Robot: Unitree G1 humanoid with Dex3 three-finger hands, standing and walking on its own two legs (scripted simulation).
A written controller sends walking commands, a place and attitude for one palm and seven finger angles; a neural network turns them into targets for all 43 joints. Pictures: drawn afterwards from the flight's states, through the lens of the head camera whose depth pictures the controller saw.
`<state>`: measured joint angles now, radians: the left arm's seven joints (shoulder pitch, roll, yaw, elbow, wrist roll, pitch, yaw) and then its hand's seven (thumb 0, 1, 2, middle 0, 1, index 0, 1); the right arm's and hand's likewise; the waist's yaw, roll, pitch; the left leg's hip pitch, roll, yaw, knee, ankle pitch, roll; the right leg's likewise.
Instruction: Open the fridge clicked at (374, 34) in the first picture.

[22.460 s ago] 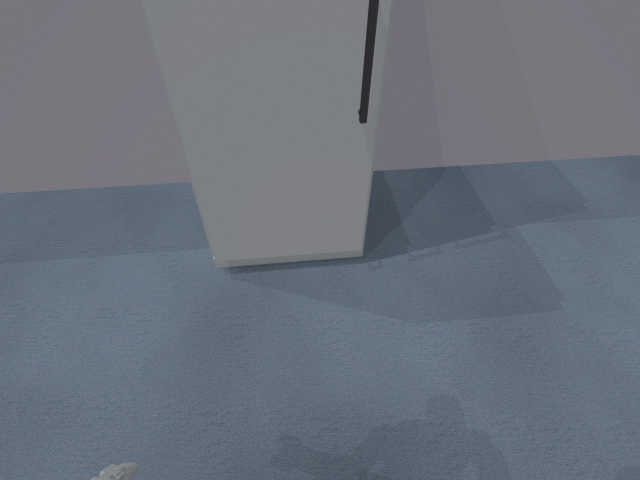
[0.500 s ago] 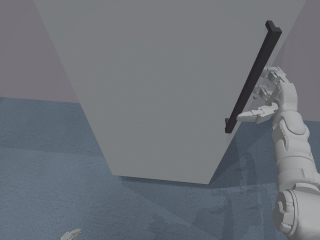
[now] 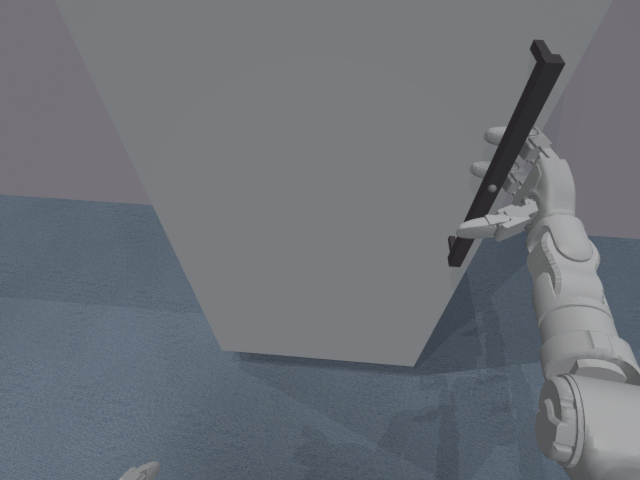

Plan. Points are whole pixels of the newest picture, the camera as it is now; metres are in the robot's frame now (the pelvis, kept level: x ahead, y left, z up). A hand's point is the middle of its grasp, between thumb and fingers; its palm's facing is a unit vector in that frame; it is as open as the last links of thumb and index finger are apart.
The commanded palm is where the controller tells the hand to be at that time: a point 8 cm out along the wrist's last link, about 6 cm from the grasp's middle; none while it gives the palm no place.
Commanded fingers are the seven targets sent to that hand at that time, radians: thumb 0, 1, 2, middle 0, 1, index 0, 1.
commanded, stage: slide the fingers in behind the handle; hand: right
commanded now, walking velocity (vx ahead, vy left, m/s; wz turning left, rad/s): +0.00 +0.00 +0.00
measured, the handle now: (487, 177) +0.51 -0.16 +0.11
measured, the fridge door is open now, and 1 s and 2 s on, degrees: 0 0 0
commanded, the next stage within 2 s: grip the handle and tug to test in 0.70 s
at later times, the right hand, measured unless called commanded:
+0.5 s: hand (480, 189) +0.45 -0.13 +0.14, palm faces -0.03 +1.00 -0.01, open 14.2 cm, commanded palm +0.42 -0.18 +0.14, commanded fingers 0.00 0.50 -0.30 0.30 1.20 0.30 1.20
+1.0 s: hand (485, 190) +0.45 -0.14 +0.14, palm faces -0.05 +1.00 +0.00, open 13.1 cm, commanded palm +0.42 -0.19 +0.14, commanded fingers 0.00 -0.01 -0.52 0.35 1.27 0.35 1.27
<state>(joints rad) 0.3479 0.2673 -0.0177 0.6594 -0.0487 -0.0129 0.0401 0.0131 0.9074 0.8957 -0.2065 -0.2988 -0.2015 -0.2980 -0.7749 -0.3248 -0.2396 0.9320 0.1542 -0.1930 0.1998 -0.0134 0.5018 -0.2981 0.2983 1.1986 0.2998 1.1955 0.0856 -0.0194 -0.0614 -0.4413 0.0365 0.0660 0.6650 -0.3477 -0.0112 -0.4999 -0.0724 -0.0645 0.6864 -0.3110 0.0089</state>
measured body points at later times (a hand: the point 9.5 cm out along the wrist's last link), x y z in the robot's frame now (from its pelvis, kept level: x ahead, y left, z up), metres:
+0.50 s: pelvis +0.00 +0.00 +0.00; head +0.03 +0.01 +0.45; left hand +0.07 +0.26 -0.12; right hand +0.45 -0.18 +0.14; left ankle -0.01 +0.13 -0.72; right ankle +0.02 -0.13 -0.72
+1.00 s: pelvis +0.00 +0.00 +0.00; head +0.03 +0.00 +0.45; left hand +0.08 +0.26 -0.11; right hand +0.45 -0.19 +0.15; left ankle -0.01 +0.13 -0.72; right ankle +0.02 -0.13 -0.72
